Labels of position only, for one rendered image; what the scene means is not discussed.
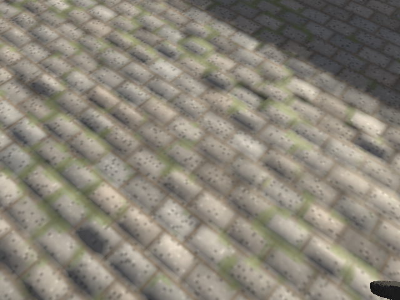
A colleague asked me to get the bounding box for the right robot hand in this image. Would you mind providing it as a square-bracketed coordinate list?
[370, 281, 400, 300]

